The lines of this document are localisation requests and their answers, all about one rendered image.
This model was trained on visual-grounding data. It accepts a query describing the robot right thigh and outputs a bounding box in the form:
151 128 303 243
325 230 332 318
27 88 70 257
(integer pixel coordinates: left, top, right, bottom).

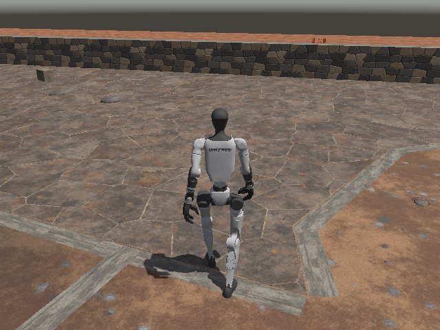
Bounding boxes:
226 193 243 251

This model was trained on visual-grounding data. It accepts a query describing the robot right upper arm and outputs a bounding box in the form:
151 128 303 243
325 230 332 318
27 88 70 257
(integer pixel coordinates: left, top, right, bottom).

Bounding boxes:
234 138 250 175

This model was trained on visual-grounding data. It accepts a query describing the right robot hand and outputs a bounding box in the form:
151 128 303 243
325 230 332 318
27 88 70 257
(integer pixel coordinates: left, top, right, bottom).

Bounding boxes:
238 186 254 201

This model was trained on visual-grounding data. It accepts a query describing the left robot forearm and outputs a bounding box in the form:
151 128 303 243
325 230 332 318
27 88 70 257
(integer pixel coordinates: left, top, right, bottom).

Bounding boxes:
184 167 198 204

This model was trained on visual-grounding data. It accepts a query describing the right robot forearm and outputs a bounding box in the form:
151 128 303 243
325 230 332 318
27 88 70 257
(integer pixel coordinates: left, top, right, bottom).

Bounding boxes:
243 165 254 190

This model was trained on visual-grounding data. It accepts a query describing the robot right shin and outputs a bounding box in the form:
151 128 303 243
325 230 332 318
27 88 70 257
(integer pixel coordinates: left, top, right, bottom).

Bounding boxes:
226 239 240 288

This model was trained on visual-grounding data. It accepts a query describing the left robot hand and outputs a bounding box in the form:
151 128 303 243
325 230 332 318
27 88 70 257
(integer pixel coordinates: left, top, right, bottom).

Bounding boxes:
183 203 199 224

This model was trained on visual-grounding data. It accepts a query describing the robot left upper arm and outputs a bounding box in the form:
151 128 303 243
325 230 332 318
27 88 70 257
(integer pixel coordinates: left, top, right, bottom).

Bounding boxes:
190 138 206 177

